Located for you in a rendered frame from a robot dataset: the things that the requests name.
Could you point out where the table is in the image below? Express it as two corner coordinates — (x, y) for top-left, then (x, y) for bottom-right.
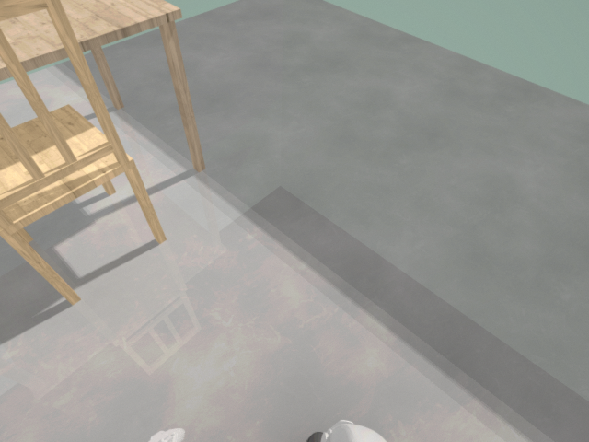
(0, 0), (205, 172)

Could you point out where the chair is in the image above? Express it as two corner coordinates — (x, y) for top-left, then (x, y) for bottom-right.
(0, 0), (167, 305)

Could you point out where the robot right shin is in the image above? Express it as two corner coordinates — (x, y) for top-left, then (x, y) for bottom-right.
(331, 420), (353, 429)

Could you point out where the robot right thigh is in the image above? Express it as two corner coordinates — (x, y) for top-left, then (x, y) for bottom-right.
(321, 424), (386, 442)

